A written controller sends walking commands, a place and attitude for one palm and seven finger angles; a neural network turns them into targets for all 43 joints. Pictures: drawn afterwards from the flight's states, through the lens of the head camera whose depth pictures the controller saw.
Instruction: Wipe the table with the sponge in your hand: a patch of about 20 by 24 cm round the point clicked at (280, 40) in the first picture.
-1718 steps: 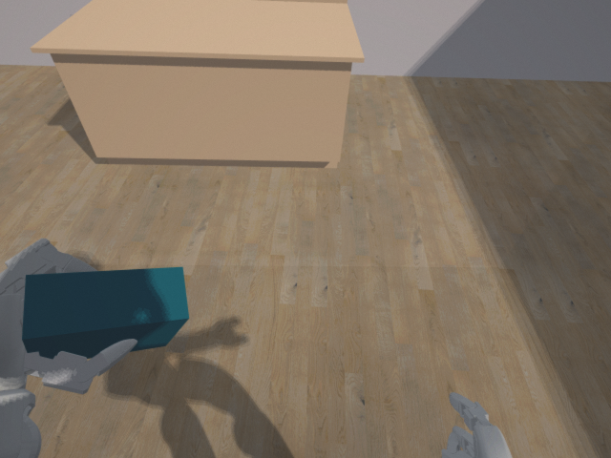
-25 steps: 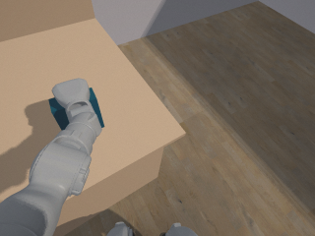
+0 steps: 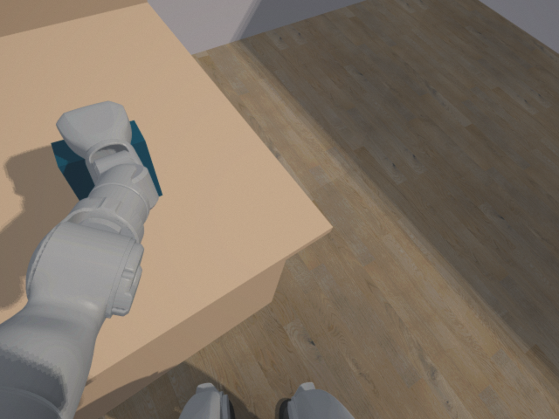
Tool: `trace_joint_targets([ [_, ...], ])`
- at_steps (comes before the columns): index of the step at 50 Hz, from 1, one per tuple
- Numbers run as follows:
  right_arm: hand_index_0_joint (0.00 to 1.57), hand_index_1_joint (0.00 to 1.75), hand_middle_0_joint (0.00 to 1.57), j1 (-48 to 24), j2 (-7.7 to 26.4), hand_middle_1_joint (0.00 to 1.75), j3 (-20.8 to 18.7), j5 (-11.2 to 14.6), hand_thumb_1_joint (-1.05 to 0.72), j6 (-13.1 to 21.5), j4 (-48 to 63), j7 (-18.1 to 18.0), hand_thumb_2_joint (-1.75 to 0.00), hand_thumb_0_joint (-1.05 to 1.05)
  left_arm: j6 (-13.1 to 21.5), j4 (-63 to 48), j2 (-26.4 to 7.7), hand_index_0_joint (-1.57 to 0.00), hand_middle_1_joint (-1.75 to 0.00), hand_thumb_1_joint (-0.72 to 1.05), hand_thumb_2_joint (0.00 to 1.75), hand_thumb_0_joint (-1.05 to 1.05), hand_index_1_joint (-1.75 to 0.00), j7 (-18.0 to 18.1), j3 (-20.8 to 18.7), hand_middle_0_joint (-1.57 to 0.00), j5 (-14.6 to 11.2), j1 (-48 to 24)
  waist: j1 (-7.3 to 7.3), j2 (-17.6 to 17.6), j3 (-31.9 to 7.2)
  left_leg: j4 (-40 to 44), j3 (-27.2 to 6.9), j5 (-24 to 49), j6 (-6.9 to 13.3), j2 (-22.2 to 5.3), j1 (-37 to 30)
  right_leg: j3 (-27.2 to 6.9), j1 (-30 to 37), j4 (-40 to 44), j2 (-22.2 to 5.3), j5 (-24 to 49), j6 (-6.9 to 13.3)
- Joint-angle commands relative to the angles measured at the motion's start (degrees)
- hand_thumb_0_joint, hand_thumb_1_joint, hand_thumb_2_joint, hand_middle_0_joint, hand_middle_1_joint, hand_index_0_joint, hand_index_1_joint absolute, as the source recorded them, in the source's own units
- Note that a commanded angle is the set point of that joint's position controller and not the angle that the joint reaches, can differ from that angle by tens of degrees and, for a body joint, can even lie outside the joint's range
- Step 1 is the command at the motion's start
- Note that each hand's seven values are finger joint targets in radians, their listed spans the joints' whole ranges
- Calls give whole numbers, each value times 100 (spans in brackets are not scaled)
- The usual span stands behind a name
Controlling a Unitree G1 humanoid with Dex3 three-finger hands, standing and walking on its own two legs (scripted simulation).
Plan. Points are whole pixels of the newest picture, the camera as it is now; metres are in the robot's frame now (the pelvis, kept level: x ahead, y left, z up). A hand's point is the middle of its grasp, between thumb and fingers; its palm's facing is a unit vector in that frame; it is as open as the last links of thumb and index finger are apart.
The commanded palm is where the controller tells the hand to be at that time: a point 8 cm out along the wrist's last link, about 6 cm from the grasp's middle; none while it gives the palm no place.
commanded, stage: wipe back along the third lane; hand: left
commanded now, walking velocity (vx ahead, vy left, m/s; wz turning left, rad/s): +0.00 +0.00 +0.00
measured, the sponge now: (117, 181) +0.49 +0.22 -0.02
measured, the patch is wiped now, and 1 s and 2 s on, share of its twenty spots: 1.00 1.00 1.00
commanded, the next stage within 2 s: none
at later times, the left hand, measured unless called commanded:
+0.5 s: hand (115, 166) +0.49 +0.20 +0.03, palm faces -0.08 +0.01 -1.00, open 9.4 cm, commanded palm +0.44 +0.17 +0.05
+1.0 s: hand (133, 197) +0.43 +0.17 +0.03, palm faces -0.08 -0.02 -1.00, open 9.4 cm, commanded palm +0.39 +0.14 +0.05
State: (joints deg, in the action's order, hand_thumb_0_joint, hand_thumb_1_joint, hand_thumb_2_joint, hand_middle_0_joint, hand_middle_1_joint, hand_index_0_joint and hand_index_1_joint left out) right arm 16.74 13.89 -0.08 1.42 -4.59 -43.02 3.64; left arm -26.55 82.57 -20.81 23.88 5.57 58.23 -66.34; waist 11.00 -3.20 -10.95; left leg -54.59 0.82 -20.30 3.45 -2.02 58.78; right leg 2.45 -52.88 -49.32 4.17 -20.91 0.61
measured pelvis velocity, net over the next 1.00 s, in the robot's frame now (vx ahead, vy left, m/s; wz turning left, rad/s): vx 0.05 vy -0.02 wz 0.06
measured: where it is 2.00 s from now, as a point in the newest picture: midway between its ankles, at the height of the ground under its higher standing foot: outside the picture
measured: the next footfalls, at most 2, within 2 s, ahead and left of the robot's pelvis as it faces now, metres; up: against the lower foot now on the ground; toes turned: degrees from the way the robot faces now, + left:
none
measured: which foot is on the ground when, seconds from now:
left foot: down 0.00-1.00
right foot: down 0.00-1.00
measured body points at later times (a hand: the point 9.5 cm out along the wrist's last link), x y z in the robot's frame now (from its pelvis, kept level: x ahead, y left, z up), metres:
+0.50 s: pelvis +0.04 +0.00 +0.03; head +0.12 +0.02 +0.47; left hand +0.49 +0.20 +0.08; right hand +0.12 -0.25 -0.11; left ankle +0.04 +0.08 -0.68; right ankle +0.02 -0.12 -0.68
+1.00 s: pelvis +0.05 -0.02 +0.04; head +0.09 -0.01 +0.49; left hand +0.43 +0.17 +0.08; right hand +0.21 -0.24 -0.08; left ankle +0.04 +0.08 -0.68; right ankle +0.02 -0.12 -0.68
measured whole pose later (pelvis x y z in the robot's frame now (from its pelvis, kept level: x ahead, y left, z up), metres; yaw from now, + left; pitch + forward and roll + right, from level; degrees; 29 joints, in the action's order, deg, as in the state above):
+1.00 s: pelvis +0.05 -0.02 +0.04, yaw +3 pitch +13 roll -2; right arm 6.0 12.2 -1.8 2.9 -14.0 -42.4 4.7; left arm -29.9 59.4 -5.3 27.4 19.5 54.2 -37.4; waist 0.4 -1.3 -10.7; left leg -39.4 0.4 -19.0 1.8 -0.1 33.7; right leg 2.3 -28.2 -35.6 2.8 -20.7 2.0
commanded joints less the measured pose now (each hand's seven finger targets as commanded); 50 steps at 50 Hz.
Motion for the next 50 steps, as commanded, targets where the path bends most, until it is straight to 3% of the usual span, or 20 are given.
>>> trace_joint_targets([
  [1, 20, 30, 20, 560, 1021, 30, -378, -25, -90, 60, 380, -17, -90, 0, -45, -498, -540, -120, -160, 10, 130, 0, -160, 121, 220, -120, 96, -1113, -93, -54, -2066, 637, -437, 1075, -87, -73, -2370, 70, 503, 707, 88, 902, 197],
  [4, 20, 30, 20, 459, 965, 30, -409, 3, -90, 10, 382, 20, -90, 0, -44, -694, -19, -120, -160, 10, 130, 0, -160, 120, 472, -120, -100, -974, -112, -48, -2026, 767, -511, 1066, -113, -107, -2665, 124, 402, 761, 100, 780, 185],
  [6, 20, 30, 20, 368, 959, 30, -385, 39, -90, -10, 372, 28, -90, 0, -126, -686, 36, -120, -160, 10, 130, 0, -160, 161, 483, -120, -219, -873, -172, 16, -1833, 901, -477, 885, -114, -77, -2567, 111, 543, 849, 91, 699, 181],
  [9, 20, 30, 20, 257, 930, 30, -393, 66, -90, -24, 318, 42, -90, 0, -205, -757, 211, -120, -160, 10, 130, 0, -160, 204, 548, -120, -371, -860, -207, -40, -1824, 1012, -470, 937, -130, -88, -2764, 120, 615, 913, 65, 739, 180],
  [11, 20, 30, 20, 209, 925, 30, -398, 74, -90, -53, 307, 57, -90, 0, -246, -743, 297, -120, -160, 10, 130, 0, -160, 212, 540, -120, -421, -545, -290, 126, -1877, 1064, -458, 1103, -137, -89, -2844, 121, 839, 955, 64, 894, 184],
  [12, 20, 30, 20, 159, 896, 30, -411, 82, -90, -60, 308, 71, -90, 0, -227, -883, 555, -120, -160, 10, 130, 0, -160, 190, 696, -120, -472, -579, -293, -46, -1944, 1098, -483, 1266, -163, -95, -3047, 132, 830, 945, 58, 996, 195],
  [14, 20, 30, 20, 108, 876, 30, -410, 92, -90, -100, 311, 78, -90, 0, -238, -907, 592, -120, -160, 10, 130, 0, -160, 168, 692, -120, -504, -391, -352, 57, -1874, 1152, -479, 1329, -162, -94, -3121, 131, 933, 1026, 63, 1038, 199],
  [16, 20, 30, 20, 27, 844, 30, -413, 99, -90, -136, 307, 74, -90, 0, -240, -1018, 863, -120, -160, 10, 130, 0, -160, 158, 883, -120, -538, -380, -307, 233, -1763, 1214, -446, 1360, -148, -83, -3164, 136, 1063, 1111, 52, 1153, 182],
  [18, 20, 30, 20, -19, 827, 30, -428, 105, -90, -161, 281, 78, -90, 0, -192, -1100, 903, -120, -160, 10, 130, 0, -160, 164, 835, -120, -581, -231, -391, 156, -1810, 1227, -443, 1640, -163, -84, -3334, 126, 1170, 1110, 37, 1367, 208],
  [22, 20, 30, 20, -185, 773, 30, -464, 91, -90, -259, 295, 104, -90, 0, -125, -1318, 1300, -120, -160, 10, 130, 0, -160, 161, 978, -120, -627, 272, -470, 299, -1913, 1213, -347, 2277, -168, -60, -3552, 91, 1605, 1162, 2, 2094, 217],
  [23, 20, 30, 20, -189, 771, 30, -459, 91, -90, -301, 301, 111, -90, 0, -122, -1324, 1231, -120, -160, 10, 130, 0, -160, 168, 899, -120, -633, 553, -554, 426, -1927, 1210, -323, 2421, -167, -49, -3540, 95, 1762, 1162, -1, 2285, 221],
  [26, 20, 30, 20, -390, 724, 30, -458, 102, -90, -411, 343, 139, -90, 0, -137, -1567, 1521, -120, -160, 10, 130, 0, -160, 180, 1123, -120, -616, 830, -589, 515, -1774, 1267, -244, 2637, -172, -35, -3600, 85, 2018, 1247, -35, 2672, 226],
  [28, 20, 30, 20, -509, 685, 30, -471, 108, -90, -470, 353, 156, -90, 0, -146, -1746, 1726, -120, -160, 10, 130, 0, -160, 185, 1265, -120, -636, 976, -624, 395, -1748, 1288, -272, 2943, -183, -39, -3808, 89, 2049, 1270, -50, 2800, 239],
  [31, 20, 30, 20, -686, 671, 30, -459, 105, -90, -573, 391, 163, -90, 0, -232, -1851, 1771, -120, -160, 10, 130, 0, -160, 193, 1304, -120, -634, 1371, -698, 601, -1617, 1373, -176, 2943, -167, 8, -3771, 72, 2407, 1370, -87, 3123, 244],
  [35, 20, 30, 20, -875, 660, 30, -423, 119, -90, -677, 426, 133, -90, 0, -308, -2064, 1688, -120, -160, 10, 130, 0, -160, 171, 1306, -120, -578, 1475, -755, 539, -1489, 1486, -135, 2849, -169, 62, -3786, 42, 2655, 1445, -123, 3274, 271],
  [36, 20, 30, 20, -906, 662, 30, -430, 116, -90, -700, 410, 117, -90, 0, -325, -2035, 1609, -120, -160, 10, 130, 0, -160, 182, 1229, -120, -542, 1537, -769, 714, -1478, 1503, -130, 2824, -167, 66, -3763, 28, 2743, 1465, -136, 3333, 271],
  [37, 20, 30, 20, -1005, 623, 30, -426, 142, -90, -703, 487, 107, -90, 0, -321, -2191, 1801, -120, -160, 10, 130, 0, -160, 139, 1377, -120, -561, 1521, -785, 622, -1491, 1526, -156, 2915, -161, 65, -3802, 31, 2754, 1462, -144, 3360, 281],
  [42, 20, 30, 20, -1151, 593, 30, -412, 135, -90, -770, 537, 57, -90, 0, -306, -2411, 1705, -120, -160, 10, 130, 0, -160, 118, 1311, -120, -525, 1535, -819, 608, -1464, 1601, -115, 2723, -156, 112, -3849, 2, 2922, 1530, -163, 3348, 307],
  [44, 20, 30, 20, -1137, 614, 30, -409, 113, -90, -796, 535, 53, -90, 0, -313, -2343, 1651, -120, -160, 10, 130, 0, -160, 134, 1315, -120, -459, 1881, -874, 663, -1420, 1608, -73, 2617, -161, 147, -3816, -16, 3006, 1541, -172, 3359, 304],
  [50, 20, 30, 20, -1293, 591, 30, -411, 136, -90, -816, 643, 64, -90, 0, -299, -2581, 1835, -120, -160, 10, 130, 0, -160, 156, 1519, -120, -435, 2308, -949, 694, -1301, 1679, -50, 2421, -159, 176, -3793, -51, 3089, 1612, -186, 3264, 325],
])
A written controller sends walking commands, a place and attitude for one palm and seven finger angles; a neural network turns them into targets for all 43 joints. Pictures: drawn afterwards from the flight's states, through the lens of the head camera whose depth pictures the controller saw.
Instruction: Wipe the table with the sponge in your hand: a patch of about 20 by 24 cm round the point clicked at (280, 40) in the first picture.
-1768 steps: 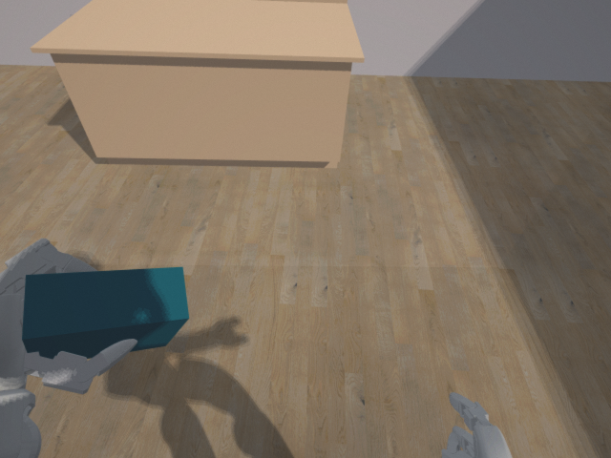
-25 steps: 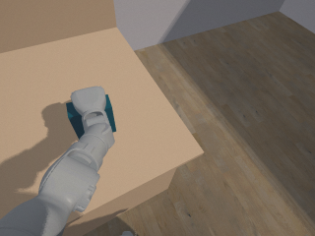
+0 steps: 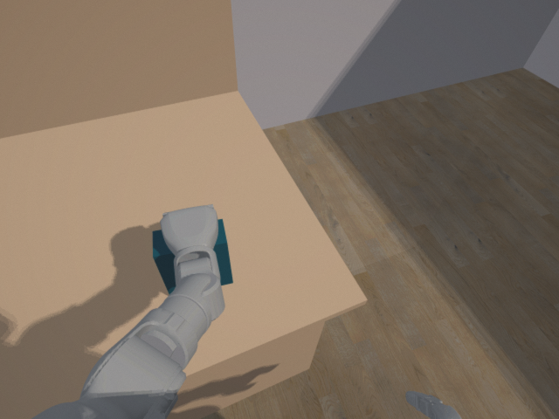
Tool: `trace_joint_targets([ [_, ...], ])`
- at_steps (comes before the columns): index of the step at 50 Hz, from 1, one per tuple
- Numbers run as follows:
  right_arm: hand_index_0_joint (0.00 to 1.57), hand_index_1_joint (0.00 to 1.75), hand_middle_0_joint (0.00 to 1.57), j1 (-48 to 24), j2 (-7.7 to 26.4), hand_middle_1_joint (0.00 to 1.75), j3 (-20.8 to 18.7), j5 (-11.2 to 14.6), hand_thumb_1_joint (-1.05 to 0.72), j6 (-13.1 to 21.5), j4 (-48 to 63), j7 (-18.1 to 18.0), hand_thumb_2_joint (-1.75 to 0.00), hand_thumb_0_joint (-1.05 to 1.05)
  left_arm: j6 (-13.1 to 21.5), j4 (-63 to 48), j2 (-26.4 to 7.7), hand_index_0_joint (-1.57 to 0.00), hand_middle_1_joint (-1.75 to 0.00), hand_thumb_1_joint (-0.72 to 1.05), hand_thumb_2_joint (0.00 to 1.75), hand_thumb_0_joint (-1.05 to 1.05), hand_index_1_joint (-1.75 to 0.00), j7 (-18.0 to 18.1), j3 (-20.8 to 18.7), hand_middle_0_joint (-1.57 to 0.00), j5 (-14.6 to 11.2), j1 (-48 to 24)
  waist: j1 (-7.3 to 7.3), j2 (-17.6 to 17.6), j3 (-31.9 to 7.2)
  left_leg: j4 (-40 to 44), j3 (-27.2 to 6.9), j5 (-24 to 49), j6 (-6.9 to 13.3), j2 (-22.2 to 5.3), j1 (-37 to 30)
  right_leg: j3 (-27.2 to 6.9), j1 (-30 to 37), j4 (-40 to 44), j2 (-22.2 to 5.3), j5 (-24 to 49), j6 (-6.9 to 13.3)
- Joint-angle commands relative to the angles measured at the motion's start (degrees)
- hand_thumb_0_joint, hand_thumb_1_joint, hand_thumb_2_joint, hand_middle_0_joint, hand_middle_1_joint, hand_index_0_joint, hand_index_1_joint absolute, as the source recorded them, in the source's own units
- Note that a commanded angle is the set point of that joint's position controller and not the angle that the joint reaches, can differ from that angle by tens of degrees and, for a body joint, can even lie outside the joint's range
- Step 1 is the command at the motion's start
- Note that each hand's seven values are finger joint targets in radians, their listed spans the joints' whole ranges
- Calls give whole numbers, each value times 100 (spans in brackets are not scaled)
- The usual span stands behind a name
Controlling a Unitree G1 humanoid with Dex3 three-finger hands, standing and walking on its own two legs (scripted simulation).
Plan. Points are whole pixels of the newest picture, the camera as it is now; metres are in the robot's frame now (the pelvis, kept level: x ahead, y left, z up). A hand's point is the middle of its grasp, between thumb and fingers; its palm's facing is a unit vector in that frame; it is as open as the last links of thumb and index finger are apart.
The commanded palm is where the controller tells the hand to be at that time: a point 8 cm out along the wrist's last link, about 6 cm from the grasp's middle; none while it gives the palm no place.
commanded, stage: wipe back along the third lane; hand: left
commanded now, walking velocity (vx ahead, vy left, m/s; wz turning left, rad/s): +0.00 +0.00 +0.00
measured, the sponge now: (197, 265) +0.38 +0.17 -0.06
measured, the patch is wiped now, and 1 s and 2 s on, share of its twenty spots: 1.00 1.00 1.00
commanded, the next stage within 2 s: slide back across to the middle lane in 1.34 s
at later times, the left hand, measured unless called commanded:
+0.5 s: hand (206, 281) +0.33 +0.14 -0.01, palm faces -0.06 +0.00 -1.00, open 9.4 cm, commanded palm +0.28 +0.12 +0.01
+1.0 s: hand (209, 291) +0.31 +0.13 -0.02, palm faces -0.07 +0.00 -1.00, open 9.4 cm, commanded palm +0.27 +0.11 +0.00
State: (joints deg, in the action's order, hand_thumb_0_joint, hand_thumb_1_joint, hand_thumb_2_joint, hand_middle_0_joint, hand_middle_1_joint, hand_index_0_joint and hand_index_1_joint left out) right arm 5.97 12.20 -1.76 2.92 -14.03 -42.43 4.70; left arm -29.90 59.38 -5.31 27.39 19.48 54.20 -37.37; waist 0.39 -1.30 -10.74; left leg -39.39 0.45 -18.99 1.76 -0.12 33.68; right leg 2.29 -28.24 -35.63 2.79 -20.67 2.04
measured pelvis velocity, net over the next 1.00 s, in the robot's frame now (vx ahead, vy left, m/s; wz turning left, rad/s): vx -0.03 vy -0.03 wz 0.01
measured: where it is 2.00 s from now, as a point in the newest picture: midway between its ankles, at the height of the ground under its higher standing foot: outside the picture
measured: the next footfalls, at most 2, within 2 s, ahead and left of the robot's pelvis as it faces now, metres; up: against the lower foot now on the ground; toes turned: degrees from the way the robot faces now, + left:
none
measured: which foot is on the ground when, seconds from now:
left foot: down 0.00-1.00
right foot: down 0.00-1.00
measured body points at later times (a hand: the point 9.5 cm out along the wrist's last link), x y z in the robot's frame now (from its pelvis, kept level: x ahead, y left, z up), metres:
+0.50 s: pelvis -0.03 -0.01 +0.00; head -0.03 -0.02 +0.45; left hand +0.33 +0.13 +0.04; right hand +0.12 -0.25 -0.13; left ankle -0.01 +0.10 -0.72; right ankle -0.04 -0.10 -0.72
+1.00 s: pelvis -0.03 -0.03 +0.00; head -0.03 -0.04 +0.45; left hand +0.31 +0.13 +0.03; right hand +0.14 -0.26 -0.12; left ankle -0.01 +0.10 -0.72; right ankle -0.04 -0.10 -0.72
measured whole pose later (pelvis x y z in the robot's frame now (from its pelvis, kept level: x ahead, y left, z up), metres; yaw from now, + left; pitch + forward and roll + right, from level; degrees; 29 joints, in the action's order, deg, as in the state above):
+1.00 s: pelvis -0.03 -0.03 +0.00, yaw +0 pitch +8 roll +0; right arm 5.1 12.8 -2.2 3.8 -13.7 -42.8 3.9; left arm -30.2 55.4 -2.3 29.5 22.9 54.1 -28.8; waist -1.6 -1.8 -9.9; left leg -38.4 -0.1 -16.2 -0.1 -0.7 30.5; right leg 2.9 -26.5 -37.7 3.4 -19.7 4.1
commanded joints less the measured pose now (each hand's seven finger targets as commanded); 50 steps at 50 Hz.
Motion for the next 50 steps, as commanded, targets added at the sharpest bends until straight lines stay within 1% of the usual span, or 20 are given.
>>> trace_joint_targets([
  [1, 20, 30, 20, -236, 766, 30, -239, -11, -90, 128, 585, -38, -90, 0, 30, -284, 273, -120, -160, 10, 130, 0, -160, -175, 130, -120, -36, -653, 130, 548, -1288, 183, -15, 2167, 9, -18, -1254, -36, 610, 255, -40, 3136, 181],
  [3, 20, 30, 20, -288, 764, 30, -243, 0, -90, 147, 603, -44, -90, 0, 48, -355, 282, -120, -160, 10, 130, 0, -160, -155, 131, -120, -87, -606, 109, 577, -1231, 205, -13, 2088, 17, 1, -1238, -56, 662, 277, -42, 3105, 186],
  [5, 20, 30, 20, -326, 775, 30, -225, 5, -90, 150, 612, -54, -90, 0, 3, -363, 87, -120, -160, 10, 130, 0, -160, -106, -48, -120, -90, -346, 20, 612, -1221, 256, 12, 1964, 5, 27, -1152, -90, 789, 308, -59, 3085, 186],
  [7, 20, 30, 20, -425, 714, 30, -223, 58, -90, 165, 647, -56, -90, 0, 7, -476, 342, -120, -160, 10, 130, 0, -160, -129, 169, -120, -108, -556, 75, 577, -1057, 313, -24, 1806, 12, 17, -1135, -66, 658, 348, -59, 2821, 196],
  [9, 20, 30, 20, -395, 749, 30, -231, 48, -90, 180, 607, -61, -90, 0, -24, -329, 277, -120, -160, 10, 130, 0, -160, -98, 149, -120, -64, -406, 45, 582, -930, 356, -13, 1546, 10, 30, -1120, -74, 562, 404, -43, 2441, 197],
  [14, 20, 30, 20, -457, 715, 30, -244, 52, -90, 233, 623, -48, -90, 0, 60, -332, 467, -120, -160, 10, 130, 0, -160, -36, 281, -120, -105, -367, 18, 493, -885, 390, -20, 1286, 10, 31, -1134, -57, 419, 427, -21, 1993, 218],
  [15, 20, 30, 20, -471, 722, 30, -240, 56, -90, 239, 617, -52, -90, 0, 72, -320, 358, -120, -160, 10, 130, 0, -160, -10, 191, -120, -96, -349, -8, 536, -856, 408, -32, 1194, 0, 37, -1082, -72, 407, 447, -23, 1889, 219],
  [16, 20, 30, 20, -492, 712, 30, -236, 55, -90, 240, 613, -51, -90, 0, 76, -247, 474, -120, -160, 10, 130, 0, -160, 9, 291, -120, -93, -362, 22, 664, -770, 422, -35, 1101, 0, 30, -1046, -63, 361, 464, -18, 1757, 211],
  [17, 20, 30, 20, -539, 684, 30, -244, 74, -90, 265, 663, -44, -90, 0, 109, -359, 522, -120, -160, 10, 130, 0, -160, 10, 246, -120, -151, -373, -45, 606, -899, 436, -49, 1146, -1, 29, -1050, -70, 408, 437, -12, 1782, 230],
  [18, 20, 30, 20, -549, 696, 30, -251, 68, -90, 262, 638, -40, -90, 0, 129, -321, 579, -120, -160, 10, 130, 0, -160, 43, 361, -120, -144, -390, 16, 604, -789, 426, -33, 1053, 7, 32, -1097, -76, 331, 474, -15, 1660, 215],
  [21, 20, 30, 20, -572, 687, 30, -242, 63, -90, 273, 635, -31, -90, 0, 115, -273, 604, -120, -160, 10, 130, 0, -160, 105, 352, -120, -153, -300, -19, 650, -758, 435, -6, 936, 6, 48, -1032, -101, 341, 503, -24, 1559, 211],
  [22, 20, 30, 20, -608, 670, 30, -251, 74, -90, 290, 657, -32, -90, 0, 135, -304, 559, -120, -160, 10, 130, 0, -160, 105, 243, -120, -197, -303, -67, 800, -847, 442, -44, 960, 6, 43, -988, -105, 409, 498, -16, 1583, 213],
  [26, 20, 30, 20, -663, 667, 30, -225, 73, -90, 279, 635, -54, -90, 0, 88, -259, 564, -120, -160, 10, 130, 0, -160, 157, 305, -120, -190, -210, -56, 677, -641, 477, 10, 742, 2, 73, -963, -156, 345, 594, -47, 1305, 192],
  [31, 20, 30, 20, -745, 658, 30, -225, 82, -90, 261, 667, -45, -90, 0, 64, -355, 599, -120, -160, 10, 130, 0, -160, 136, 363, -120, -202, -31, -77, 768, -607, 462, 22, 734, 11, 88, -975, -208, 415, 629, -61, 1356, 190],
  [32, 20, 30, 20, -778, 654, 30, -238, 76, -90, 269, 700, -41, -90, 0, 75, -426, 564, -120, -160, 10, 130, 0, -160, 119, 270, -120, -215, 96, -159, 719, -713, 473, -10, 844, 9, 84, -991, -198, 474, 595, -42, 1473, 215],
  [39, 20, 30, 20, -791, 674, 30, -208, 77, -90, 219, 697, -89, -90, 0, 31, -572, 431, -120, -160, 10, 130, 0, -160, 90, 267, -120, -164, 99, -90, 820, -541, 440, 39, 826, 9, 119, -937, -274, 529, 599, -83, 1681, 178],
  [42, 20, 30, 20, -833, 644, 30, -218, 85, -90, 238, 739, -93, -90, 0, 46, -684, 510, -120, -160, 10, 130, 0, -160, 52, 324, -120, -115, 30, -122, 642, -698, 414, 12, 943, 4, 119, -985, -270, 524, 528, -64, 1811, 216],
  [46, 20, 30, 20, -794, 658, 30, -213, 78, -90, 233, 713, -104, -90, 0, 42, -597, 563, -120, -160, 10, 130, 0, -160, 46, 417, -120, -93, -43, -38, 740, -587, 356, 38, 876, 17, 132, -940, -286, 447, 534, -84, 1790, 184],
  [47, 20, 30, 20, -806, 658, 30, -224, 73, -90, 243, 715, -119, -90, 0, 59, -615, 435, -120, -160, 10, 130, 0, -160, 35, 244, -120, -122, -58, -101, 765, -703, 367, 6, 914, 13, 121, -920, -297, 492, 519, -64, 1822, 199],
  [50, 20, 30, 20, -733, 667, 30, -221, 51, -90, 253, 669, -139, -90, 0, 103, -531, 450, -120, -160, 10, 130, 0, -160, 58, 264, -120, -105, -31, -54, 819, -719, 290, 53, 973, 25, 133, -912, -296, 519, 469, -96, 2022, 168],
])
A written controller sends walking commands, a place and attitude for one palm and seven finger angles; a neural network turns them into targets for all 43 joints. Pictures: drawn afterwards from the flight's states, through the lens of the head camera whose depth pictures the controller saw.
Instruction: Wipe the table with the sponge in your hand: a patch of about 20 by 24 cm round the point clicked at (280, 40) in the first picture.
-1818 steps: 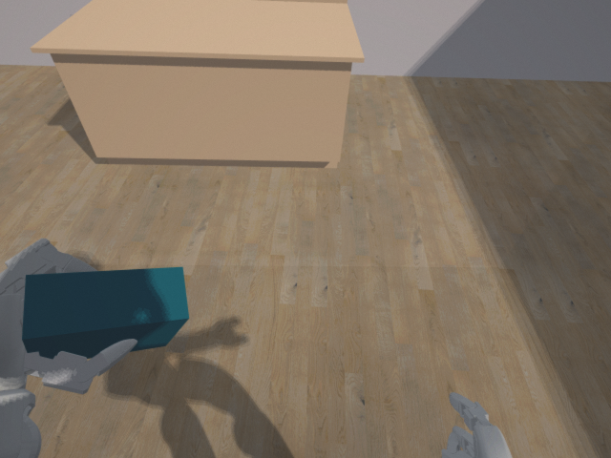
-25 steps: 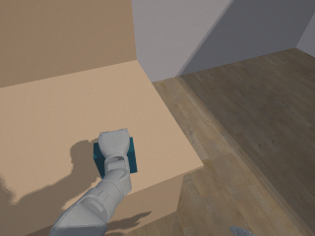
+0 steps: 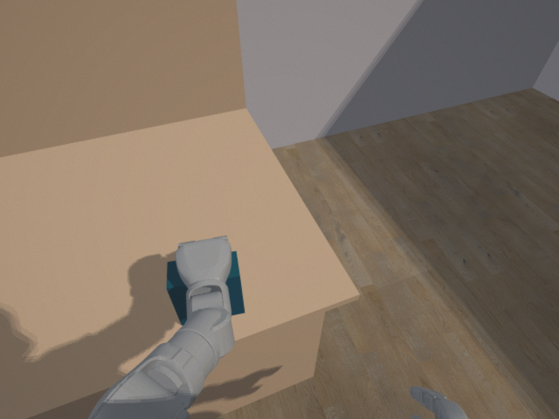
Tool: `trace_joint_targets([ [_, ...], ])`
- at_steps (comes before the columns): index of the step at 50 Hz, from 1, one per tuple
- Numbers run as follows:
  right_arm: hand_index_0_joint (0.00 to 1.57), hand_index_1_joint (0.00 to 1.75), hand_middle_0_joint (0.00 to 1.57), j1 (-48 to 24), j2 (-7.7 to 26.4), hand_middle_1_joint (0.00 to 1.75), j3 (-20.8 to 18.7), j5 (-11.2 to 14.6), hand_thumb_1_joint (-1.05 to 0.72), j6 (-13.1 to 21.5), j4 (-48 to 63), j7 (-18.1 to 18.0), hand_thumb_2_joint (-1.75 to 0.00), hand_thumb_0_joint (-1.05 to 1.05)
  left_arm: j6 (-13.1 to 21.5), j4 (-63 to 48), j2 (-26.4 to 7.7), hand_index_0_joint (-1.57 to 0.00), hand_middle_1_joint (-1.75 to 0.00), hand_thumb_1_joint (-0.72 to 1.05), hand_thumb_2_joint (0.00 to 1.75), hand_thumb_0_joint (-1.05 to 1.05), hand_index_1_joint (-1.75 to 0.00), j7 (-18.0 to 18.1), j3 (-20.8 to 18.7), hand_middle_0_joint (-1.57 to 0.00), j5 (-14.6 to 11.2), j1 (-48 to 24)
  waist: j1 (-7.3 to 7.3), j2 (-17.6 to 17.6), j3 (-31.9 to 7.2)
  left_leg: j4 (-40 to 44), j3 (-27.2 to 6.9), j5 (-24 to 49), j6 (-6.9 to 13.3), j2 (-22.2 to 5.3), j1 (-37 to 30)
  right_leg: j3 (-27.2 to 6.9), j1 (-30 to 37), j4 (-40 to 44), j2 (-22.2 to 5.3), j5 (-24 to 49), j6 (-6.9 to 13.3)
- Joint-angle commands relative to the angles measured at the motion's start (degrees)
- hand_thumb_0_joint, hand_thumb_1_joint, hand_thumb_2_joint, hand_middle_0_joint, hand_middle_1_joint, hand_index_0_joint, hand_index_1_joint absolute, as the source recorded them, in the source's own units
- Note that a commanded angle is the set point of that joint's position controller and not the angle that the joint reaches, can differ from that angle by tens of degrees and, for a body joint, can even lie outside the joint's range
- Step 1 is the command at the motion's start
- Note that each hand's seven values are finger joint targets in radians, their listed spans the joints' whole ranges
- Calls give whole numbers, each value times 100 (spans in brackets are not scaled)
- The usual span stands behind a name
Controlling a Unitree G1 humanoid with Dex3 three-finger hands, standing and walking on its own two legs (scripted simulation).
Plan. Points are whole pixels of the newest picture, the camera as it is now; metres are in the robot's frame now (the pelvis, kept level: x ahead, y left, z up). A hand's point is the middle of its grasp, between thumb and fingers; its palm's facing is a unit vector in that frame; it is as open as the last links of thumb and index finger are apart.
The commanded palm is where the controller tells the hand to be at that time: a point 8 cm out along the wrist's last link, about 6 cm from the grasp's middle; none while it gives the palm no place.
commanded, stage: wipe back along the third lane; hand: left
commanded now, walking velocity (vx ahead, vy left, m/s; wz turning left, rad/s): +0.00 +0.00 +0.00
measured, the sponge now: (210, 296) +0.34 +0.16 -0.07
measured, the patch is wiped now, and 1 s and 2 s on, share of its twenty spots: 1.00 1.00 1.00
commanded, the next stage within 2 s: slide back across to the middle lane in 0.34 s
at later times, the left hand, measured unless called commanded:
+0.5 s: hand (208, 279) +0.35 +0.16 -0.02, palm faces -0.06 -0.02 -1.00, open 9.4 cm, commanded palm +0.30 +0.15 +0.01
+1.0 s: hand (184, 286) +0.33 +0.19 -0.01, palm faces -0.07 -0.09 -0.99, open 9.4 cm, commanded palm +0.28 +0.20 +0.03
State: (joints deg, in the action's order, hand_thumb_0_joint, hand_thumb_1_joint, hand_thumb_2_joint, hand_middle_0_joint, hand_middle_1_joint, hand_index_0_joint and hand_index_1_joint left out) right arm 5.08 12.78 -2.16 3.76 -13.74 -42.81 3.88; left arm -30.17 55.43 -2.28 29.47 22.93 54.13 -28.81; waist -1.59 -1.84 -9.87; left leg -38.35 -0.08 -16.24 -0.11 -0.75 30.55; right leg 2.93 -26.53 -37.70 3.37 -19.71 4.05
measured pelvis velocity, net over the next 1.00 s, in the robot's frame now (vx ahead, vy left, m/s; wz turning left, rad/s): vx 0.01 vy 0.00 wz -0.02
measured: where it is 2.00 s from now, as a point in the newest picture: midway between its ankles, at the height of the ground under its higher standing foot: outside the picture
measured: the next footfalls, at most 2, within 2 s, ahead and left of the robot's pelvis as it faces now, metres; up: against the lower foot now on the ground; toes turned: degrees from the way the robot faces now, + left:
none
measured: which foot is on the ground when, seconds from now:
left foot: down 0.00-1.00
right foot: down 0.00-1.00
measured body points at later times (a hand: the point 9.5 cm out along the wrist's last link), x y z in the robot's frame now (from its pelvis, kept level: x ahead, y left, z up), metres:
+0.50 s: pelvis -0.01 +0.00 +0.00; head +0.00 -0.01 +0.45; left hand +0.35 +0.15 +0.04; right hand +0.15 -0.23 -0.12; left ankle +0.03 +0.12 -0.72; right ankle -0.01 -0.08 -0.72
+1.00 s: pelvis +0.01 +0.00 +0.01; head +0.00 -0.01 +0.46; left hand +0.33 +0.19 +0.04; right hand +0.19 -0.23 -0.10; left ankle +0.03 +0.12 -0.72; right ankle -0.01 -0.08 -0.72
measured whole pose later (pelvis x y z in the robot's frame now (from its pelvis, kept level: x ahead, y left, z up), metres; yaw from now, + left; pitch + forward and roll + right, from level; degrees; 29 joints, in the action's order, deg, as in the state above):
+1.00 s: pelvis +0.01 +0.00 +0.01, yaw -1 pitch +5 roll +0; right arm 5.1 13.6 -1.1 4.7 -12.5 -39.6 1.4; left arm -27.9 37.7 -8.3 22.6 16.5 55.9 -15.1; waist -1.5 -2.3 -8.4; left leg -34.9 1.4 -16.1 0.2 -0.8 24.3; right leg 1.3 -20.9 -34.5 3.5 -19.1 3.8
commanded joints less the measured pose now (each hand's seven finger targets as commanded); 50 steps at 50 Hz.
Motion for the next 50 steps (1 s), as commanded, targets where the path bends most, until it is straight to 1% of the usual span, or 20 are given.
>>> trace_joint_targets([
  [1, 20, 30, 20, -636, 614, 30, -173, -35, -90, 232, 722, -53, -90, 0, 137, -150, 96, -120, -160, 10, 130, 0, -160, -155, -132, -120, -108, -753, 102, 914, -842, 187, 102, 705, 204, 209, -550, -378, 418, 669, -161, 1994, -32],
  [2, 20, 30, 20, -682, 625, 30, -181, -33, -90, 229, 747, -64, -90, 0, 153, -204, -44, -120, -160, 10, 130, 0, -160, -170, -291, -120, -115, -739, 43, 908, -931, 202, 57, 743, 194, 202, -514, -418, 454, 658, -143, 2050, -7],
  [3, 20, 30, 20, -654, 618, 30, -175, -37, -90, 224, 739, -74, -90, 0, 172, -241, 117, -120, -160, 10, 130, 0, -160, -172, -84, -120, -94, -845, 143, 913, -910, 174, 97, 742, 214, 206, -563, -404, 453, 641, -167, 2083, -44],
  [9, 20, 30, 20, -602, 614, 30, -197, -35, -90, 217, 740, -58, -90, 0, 162, -247, 99, -120, -160, 10, 130, 0, -160, -173, -97, -120, 2, -675, 132, 906, -844, 132, 97, 819, 209, 188, -574, -376, 373, 610, -151, 2143, -29],
  [12, 20, 30, 20, -675, 591, 30, -185, 1, -90, 224, 808, -54, -90, 0, 111, -310, 123, -120, -160, 10, 130, 0, -160, -196, -104, -120, -58, -790, 95, 825, -795, 205, 57, 686, 201, 184, -524, -340, 301, 649, -131, 1836, -11],
  [14, 20, 30, 20, -606, 609, 30, -179, 2, -90, 230, 742, -67, -90, 0, 103, -197, 76, -120, -160, 10, 130, 0, -160, -167, -102, -120, -57, -971, 170, 848, -727, 194, 80, 556, 215, 184, -541, -335, 214, 678, -131, 1622, -37],
  [17, 20, 30, 20, -632, 604, 30, -186, -12, -90, 244, 791, -74, -90, 0, 121, -238, 6, -120, -160, 10, 130, 0, -160, -176, -238, -120, -78, -756, 37, 729, -918, 191, 63, 639, 196, 190, -509, -350, 307, 633, -117, 1729, -1],
  [19, 20, 30, 20, -589, 614, 30, -179, -9, -90, 231, 747, -85, -90, 0, 135, -177, 19, -120, -160, 10, 130, 0, -160, -166, -166, -120, -80, -867, 149, 913, -808, 167, 90, 553, 214, 182, -506, -346, 260, 670, -134, 1642, -51],
  [21, 20, 30, 20, -609, 610, 30, -163, -6, -90, 240, 777, -105, -90, 0, 126, -189, -8, -120, -160, 10, 130, 0, -160, -164, -170, -120, -82, -883, 140, 865, -740, 194, 103, 445, 211, 203, -435, -386, 247, 721, -146, 1483, -61],
  [27, 20, 30, 20, -663, 605, 30, -168, 15, -90, 266, 886, -170, -90, 0, 150, -602, -552, -120, -160, 10, 130, 0, -160, -160, -659, -120, -38, -750, -24, 706, -994, 307, 65, 512, 209, 193, -558, -421, 485, 761, -118, 1412, -37],
  [30, 20, 30, 20, -666, 624, 30, -147, 24, -90, 272, 914, -197, -90, 0, 89, -808, -724, -120, -160, 10, 130, 0, -160, -170, -720, -120, 45, -546, -27, 663, -838, 375, 103, 525, 215, 213, -634, -457, 570, 832, -124, 1424, -52],
  [34, 20, 30, 20, -745, 648, 30, -143, 48, -90, 284, 1007, -212, -90, 0, -8, -1337, -1038, -120, -160, 10, 130, 0, -160, -245, -905, -120, 99, -226, -110, 635, -958, 441, 103, 732, 229, 224, -815, -506, 854, 864, -116, 1730, -46],
  [36, 20, 30, 20, -818, 642, 30, -119, 67, -90, 289, 1041, -223, -90, 0, -93, -1467, -987, -120, -160, 10, 130, 0, -160, -318, -789, -120, 146, -158, -82, 658, -735, 512, 94, 715, 231, 234, -852, -476, 820, 919, -112, 1684, -43],
  [37, 20, 30, 20, -893, 650, 30, -120, 79, -90, 297, 1084, -232, -90, 0, -123, -1614, -1101, -120, -160, 10, 130, 0, -160, -370, -908, -120, 127, -161, -148, 537, -767, 563, 61, 719, 228, 239, -891, -508, 849, 950, -101, 1620, -18],
  [40, 20, 30, 20, -844, 664, 30, -104, 87, -90, 333, 1074, -251, -90, 0, -116, -1749, -1024, -120, -160, 10, 130, 0, -160, -480, -717, -120, 184, -179, -59, 547, -716, 564, 80, 745, 248, 237, -1044, -447, 788, 952, -93, 1599, -24],
  [42, 20, 30, 20, -880, 691, 30, -119, 82, -90, 359, 1114, -258, -90, 0, -52, -1868, -1242, -120, -160, 10, 130, 0, -160, -564, -974, -120, 144, 80, -174, 522, -812, 566, 50, 890, 244, 252, -1069, -507, 938, 921, -83, 1901, 18],
  [45, 20, 30, 20, -832, 698, 30, -100, 76, -90, 369, 1137, -277, -90, 0, 60, -2013, -1216, -120, -160, 10, 130, 0, -160, -647, -877, -120, 218, 343, -102, 619, -703, 544, 81, 929, 265, 259, -1095, -510, 963, 912, -110, 2076, -16],
  [47, 20, 30, 20, -899, 723, 30, -97, 74, -90, 378, 1189, -294, -90, 0, 96, -2178, -1483, -120, -160, 10, 130, 0, -160, -700, -1148, -120, 236, 472, -201, 600, -751, 579, 43, 955, 251, 287, -1072, -594, 1059, 925, -100, 2181, 15],
  [48, 20, 30, 20, -871, 712, 30, -88, 77, -90, 384, 1193, -304, -90, 0, 126, -2253, -1392, -120, -160, 10, 130, 0, -160, -711, -1001, -120, 260, 466, -118, 513, -677, 563, 83, 942, 267, 282, -1118, -561, 1022, 907, -119, 2184, -11],
  [50, 20, 30, 20, -870, 709, 30, -93, 73, -90, 408, 1205, -313, -90, 0, 159, -2289, -1501, -120, -160, 10, 130, 0, -160, -737, -1124, -120, 286, 708, -158, 532, -630, 542, 93, 1005, 268, 293, -1117, -576, 1058, 908, -127, 2331, -14],
])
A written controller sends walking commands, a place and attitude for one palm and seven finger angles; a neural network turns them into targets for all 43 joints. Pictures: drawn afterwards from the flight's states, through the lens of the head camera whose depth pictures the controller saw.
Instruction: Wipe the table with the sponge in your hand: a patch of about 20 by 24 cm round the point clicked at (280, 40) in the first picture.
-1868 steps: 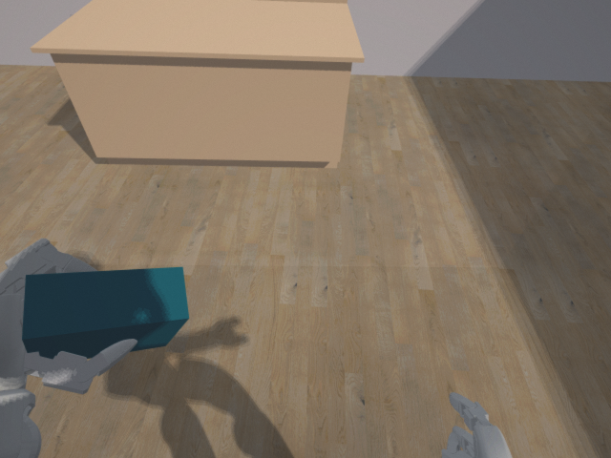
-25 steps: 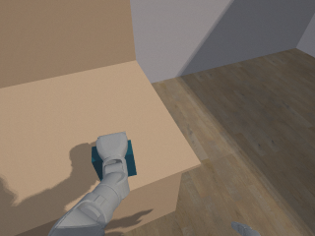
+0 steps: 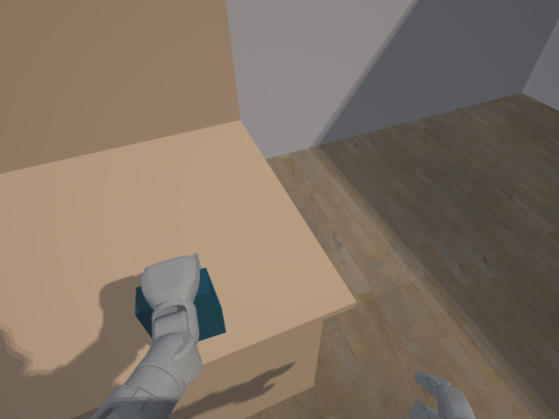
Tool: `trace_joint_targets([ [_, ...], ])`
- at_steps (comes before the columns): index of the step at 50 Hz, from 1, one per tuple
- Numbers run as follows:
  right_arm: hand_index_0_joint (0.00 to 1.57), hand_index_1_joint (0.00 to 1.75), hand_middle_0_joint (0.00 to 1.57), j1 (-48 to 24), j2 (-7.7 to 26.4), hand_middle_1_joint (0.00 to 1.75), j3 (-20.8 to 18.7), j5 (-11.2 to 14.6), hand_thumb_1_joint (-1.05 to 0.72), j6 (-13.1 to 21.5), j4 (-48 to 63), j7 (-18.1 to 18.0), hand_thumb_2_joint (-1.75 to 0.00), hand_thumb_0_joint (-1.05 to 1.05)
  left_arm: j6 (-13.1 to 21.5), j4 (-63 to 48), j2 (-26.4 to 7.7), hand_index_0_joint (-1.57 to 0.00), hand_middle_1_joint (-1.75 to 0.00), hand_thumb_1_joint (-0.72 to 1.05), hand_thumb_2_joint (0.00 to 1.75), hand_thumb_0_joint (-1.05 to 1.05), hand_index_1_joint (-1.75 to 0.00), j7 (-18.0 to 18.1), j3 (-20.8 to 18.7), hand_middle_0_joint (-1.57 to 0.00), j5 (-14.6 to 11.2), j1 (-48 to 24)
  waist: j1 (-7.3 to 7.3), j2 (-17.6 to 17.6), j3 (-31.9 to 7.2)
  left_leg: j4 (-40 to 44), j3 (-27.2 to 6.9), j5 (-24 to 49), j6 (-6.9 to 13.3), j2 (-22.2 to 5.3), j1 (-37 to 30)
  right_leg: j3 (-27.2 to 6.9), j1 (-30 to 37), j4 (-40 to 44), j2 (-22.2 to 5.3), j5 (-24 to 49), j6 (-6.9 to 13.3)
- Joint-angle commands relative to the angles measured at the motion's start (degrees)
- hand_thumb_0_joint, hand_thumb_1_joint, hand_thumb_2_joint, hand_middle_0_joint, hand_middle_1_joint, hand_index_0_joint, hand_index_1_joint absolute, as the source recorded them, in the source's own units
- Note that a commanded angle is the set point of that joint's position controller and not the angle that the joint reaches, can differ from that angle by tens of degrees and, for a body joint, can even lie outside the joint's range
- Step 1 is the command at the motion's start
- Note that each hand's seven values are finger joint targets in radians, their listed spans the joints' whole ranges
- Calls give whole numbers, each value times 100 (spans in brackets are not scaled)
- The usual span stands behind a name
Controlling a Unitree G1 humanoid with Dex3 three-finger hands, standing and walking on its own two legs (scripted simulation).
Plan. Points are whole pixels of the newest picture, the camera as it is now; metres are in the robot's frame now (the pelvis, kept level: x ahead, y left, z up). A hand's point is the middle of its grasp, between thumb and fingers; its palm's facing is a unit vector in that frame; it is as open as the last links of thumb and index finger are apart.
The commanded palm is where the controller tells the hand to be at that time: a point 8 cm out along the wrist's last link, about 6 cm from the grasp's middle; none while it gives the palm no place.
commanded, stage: slide back across to the middle lane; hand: left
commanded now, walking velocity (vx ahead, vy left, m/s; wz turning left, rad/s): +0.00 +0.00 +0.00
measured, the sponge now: (187, 317) +0.31 +0.19 -0.07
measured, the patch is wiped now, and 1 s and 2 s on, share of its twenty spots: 1.00 1.00 1.00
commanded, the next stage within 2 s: wipe forward along the middle lane in 0.08 s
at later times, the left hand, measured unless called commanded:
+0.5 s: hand (159, 300) +0.31 +0.23 -0.02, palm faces -0.10 -0.08 -0.99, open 9.4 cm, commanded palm +0.29 +0.25 +0.01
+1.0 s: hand (153, 272) +0.37 +0.26 -0.03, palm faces -0.12 +0.00 -0.99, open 9.4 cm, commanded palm +0.35 +0.26 +0.00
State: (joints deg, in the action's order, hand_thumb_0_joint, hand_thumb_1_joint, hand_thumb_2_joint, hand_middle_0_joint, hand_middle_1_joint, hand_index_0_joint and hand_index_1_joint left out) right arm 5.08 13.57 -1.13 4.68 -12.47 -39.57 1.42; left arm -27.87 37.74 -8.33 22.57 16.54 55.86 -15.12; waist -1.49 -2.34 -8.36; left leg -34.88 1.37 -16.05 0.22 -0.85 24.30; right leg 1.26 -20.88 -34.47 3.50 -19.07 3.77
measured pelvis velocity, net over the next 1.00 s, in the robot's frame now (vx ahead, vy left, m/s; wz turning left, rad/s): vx -0.04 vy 0.00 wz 0.01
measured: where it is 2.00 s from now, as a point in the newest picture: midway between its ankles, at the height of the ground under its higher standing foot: outside the picture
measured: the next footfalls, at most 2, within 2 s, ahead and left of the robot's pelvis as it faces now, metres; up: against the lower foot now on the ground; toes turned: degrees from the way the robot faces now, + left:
none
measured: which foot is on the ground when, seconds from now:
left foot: down 0.00-1.00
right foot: down 0.00-1.00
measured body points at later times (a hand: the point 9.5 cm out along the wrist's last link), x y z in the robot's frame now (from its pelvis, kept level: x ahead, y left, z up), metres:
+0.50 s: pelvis -0.01 +0.00 -0.01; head +0.00 -0.02 +0.44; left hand +0.31 +0.23 +0.03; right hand +0.17 -0.24 -0.12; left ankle +0.02 +0.12 -0.73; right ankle -0.02 -0.08 -0.73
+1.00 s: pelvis -0.04 +0.00 -0.03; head +0.01 -0.01 +0.42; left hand +0.37 +0.26 +0.03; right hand +0.04 -0.26 -0.16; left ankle +0.02 +0.12 -0.73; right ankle -0.02 -0.08 -0.73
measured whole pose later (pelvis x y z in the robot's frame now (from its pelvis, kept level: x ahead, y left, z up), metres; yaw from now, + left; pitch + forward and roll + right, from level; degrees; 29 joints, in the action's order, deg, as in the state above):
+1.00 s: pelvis -0.04 +0.00 -0.03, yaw +0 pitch +14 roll -2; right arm 14.6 14.8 -1.2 4.1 -7.3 -42.7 -0.2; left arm -15.6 63.2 -20.9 22.0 5.6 57.5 -38.4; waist 3.3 -3.4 -8.9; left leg -46.7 -0.8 -17.0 0.7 -1.8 43.9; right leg 3.7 -39.3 -44.6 4.4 -19.5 3.9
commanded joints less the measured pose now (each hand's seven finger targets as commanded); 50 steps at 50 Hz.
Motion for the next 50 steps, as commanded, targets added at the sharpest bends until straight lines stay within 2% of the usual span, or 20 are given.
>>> trace_joint_targets([
  [1, 20, 30, 20, -869, 647, 30, -186, -21, -90, 284, 875, -75, -90, 0, -49, -582, -977, -120, -160, 10, 130, 0, -160, -58, -531, -120, 152, -687, -156, 593, -805, 195, -71, 1011, 225, 303, -496, -414, 492, 568, -137, 2314, 20],
  [2, 20, 30, 20, -921, 654, 30, -194, -17, -90, 286, 914, -79, -90, 0, -31, -723, -1039, -120, -160, 10, 130, 0, -160, -93, -615, -120, 143, -711, -202, 483, -906, 219, -102, 1072, 218, 308, -528, -452, 536, 547, -119, 2376, 56],
  [5, 20, 30, 20, -865, 658, 30, -193, -22, -90, 327, 913, -101, -90, 0, 39, -761, -1081, -120, -160, 10, 130, 0, -160, -133, -607, -120, 170, -576, -125, 563, -775, 162, -56, 1074, 245, 306, -555, -446, 510, 557, -145, 2489, 15],
  [7, 20, 30, 20, -904, 684, 30, -201, -26, -90, 345, 940, -120, -90, 0, 107, -895, -1357, -120, -160, 10, 130, 0, -160, -170, -908, -120, 152, -373, -243, 533, -952, 181, -102, 1121, 224, 331, -521, -540, 657, 536, -137, 2655, 46],
  [8, 20, 30, 20, -869, 657, 30, -193, -24, -90, 357, 975, -135, -90, 0, 132, -916, -1191, -120, -160, 10, 130, 0, -160, -180, -740, -120, 144, -193, -193, 535, -885, 170, -52, 1117, 240, 335, -544, -493, 672, 517, -163, 2704, 17],
  [13, 20, 30, 20, -755, 698, 30, -195, -29, -90, 407, 864, -186, -90, 0, 262, -759, -1242, -120, -160, 10, 130, 0, -160, -254, -699, -120, 223, -733, 4, 534, -599, 135, -80, 929, 256, 317, -449, -460, 314, 561, -140, 2265, -5],
  [19, 20, 30, 20, -487, 727, 30, -234, -78, -90, 467, 736, -243, -90, 0, 612, -380, -1556, -120, -160, 10, 130, 0, -160, -184, -956, -120, 454, -1296, 75, 553, -821, -49, -96, 798, 264, 298, -199, -414, 78, 403, -142, 2022, -18],
  [22, 20, 30, 20, -416, 743, 30, -241, -98, -90, 500, 673, -274, -90, 0, 697, -39, -1801, -120, -160, 10, 130, 0, -160, -107, -1245, -120, 428, -1399, 30, 596, -817, -99, -101, 669, 244, 281, 48, -469, -8, 386, -131, 1861, -17],
  [23, 20, 30, 20, -330, 740, 30, -250, -103, -90, 505, 660, -289, -90, 0, 742, 49, -1723, -120, -160, 10, 130, 0, -160, -76, -1127, -120, 428, -1553, 127, 629, -788, -139, -70, 574, 257, 271, 103, -428, -84, 353, -143, 1688, -56],
  [26, 20, 30, 20, -245, 754, 30, -243, -92, -90, 526, 585, -302, -90, 0, 778, 458, -1687, -120, -160, 10, 130, 0, -160, -26, -1031, -120, 483, -1945, 212, 668, -691, -227, -84, 321, 253, 260, 350, -423, -393, 362, -148, 1222, -81],
  [27, 20, 30, 20, -211, 760, 30, -255, -101, -90, 538, 576, -291, -90, 0, 790, 540, -1848, -120, -160, 10, 130, 0, -160, -10, -1231, -120, 464, -1974, 138, 577, -757, -209, -110, 309, 245, 241, 367, -408, -415, 341, -122, 1145, -50],
  [31, 20, 30, 20, -18, 782, 30, -233, -93, -90, 554, 523, -293, -90, 0, 859, 1098, -1778, -120, -160, 10, 130, 0, -160, 13, -1060, -120, 408, -2332, 289, 775, -696, -361, -80, -23, 265, 232, 717, -411, -672, 346, -150, 654, -124],
  [32, 20, 30, 20, 29, 805, 30, -240, -97, -90, 558, 498, -292, -90, 0, 887, 1213, -2087, -120, -160, 10, 130, 0, -160, 26, -1351, -120, 385, -2397, 218, 653, -735, -342, -114, -86, 251, 221, 795, -441, -688, 340, -127, 504, -93],
  [34, 20, 30, 20, 135, 788, 30, -234, -85, -90, 572, 498, -298, -90, 0, 958, 1358, -1912, -120, -160, 10, 130, 0, -160, 45, -1103, -120, 406, -2710, 344, 668, -734, -427, -96, -213, 271, 217, 887, -375, -885, 307, -140, 232, -133],
  [37, 20, 30, 20, 290, 839, 30, -235, -99, -90, 609, 440, -301, -90, 0, 1041, 1610, -2394, -120, -160, 10, 130, 0, -160, 93, -1453, -120, 378, -3020, 318, 648, -847, -508, -122, -362, 268, 190, 1114, -464, -920, 312, -122, -21, -121],
  [40, 20, 30, 20, 447, 830, 30, -234, -89, -90, 656, 410, -285, -90, 0, 1112, 1836, -2237, -120, -160, 10, 130, 0, -160, 120, -1207, -120, 382, -3365, 478, 626, -816, -626, -98, -515, 287, 183, 1248, -437, -1148, 281, -126, -269, -155],
  [42, 20, 30, 20, 545, 853, 30, -244, -92, -90, 679, 391, -261, -90, 0, 1137, 1966, -2442, -120, -160, 10, 130, 0, -160, 131, -1392, -120, 345, -3472, 427, 605, -1025, -655, -141, -472, 284, 168, 1332, -424, -1083, 214, -103, -179, -140],
  [44, 20, 30, 20, 602, 837, 30, -234, -78, -90, 702, 384, -237, -90, 0, 1139, 2041, -2215, -120, -160, 10, 130, 0, -160, 140, -1159, -120, 305, -3582, 506, 535, -998, -699, -111, -553, 297, 173, 1350, -419, -1217, 217, -108, -295, -166],
  [45, 20, 30, 20, 671, 856, 30, -243, -81, -90, 710, 349, -230, -90, 0, 1138, 2167, -2382, -120, -160, 10, 130, 0, -160, 155, -1283, -120, 316, -3605, 505, 577, -1011, -727, -112, -556, 298, 161, 1395, -429, -1227, 223, -106, -321, -163],
  [50, 20, 30, 20, 854, 883, 30, -232, -84, -90, 771, 266, -198, -90, 0, 1180, 2368, -2391, -120, -160, 10, 130, 0, -160, 160, -1202, -120, 312, -4046, 627, 537, -1068, -833, -145, -579, 309, 135, 1524, -376, -1413, 100, -74, -267, -166],
])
